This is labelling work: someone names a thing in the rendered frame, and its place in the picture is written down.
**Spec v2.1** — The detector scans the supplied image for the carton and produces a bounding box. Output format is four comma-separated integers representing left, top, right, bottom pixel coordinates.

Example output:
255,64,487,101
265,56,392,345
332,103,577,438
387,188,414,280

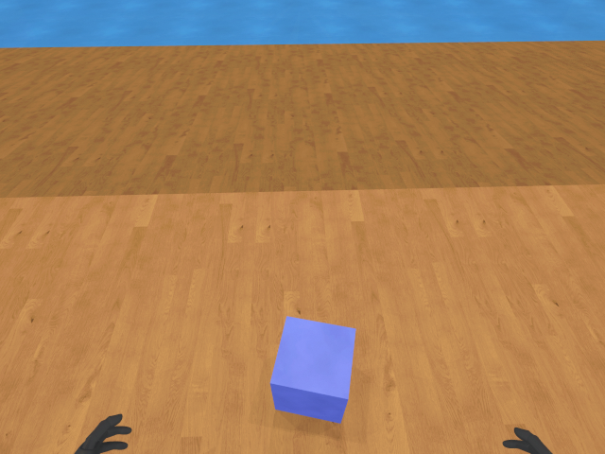
270,316,355,423

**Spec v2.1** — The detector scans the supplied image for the robot left hand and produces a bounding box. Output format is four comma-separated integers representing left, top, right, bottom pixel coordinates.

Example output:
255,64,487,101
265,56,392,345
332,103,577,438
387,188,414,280
75,414,131,454

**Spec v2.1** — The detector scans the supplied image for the robot right hand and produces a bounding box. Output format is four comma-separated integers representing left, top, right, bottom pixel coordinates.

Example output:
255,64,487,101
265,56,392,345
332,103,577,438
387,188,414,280
503,428,552,454

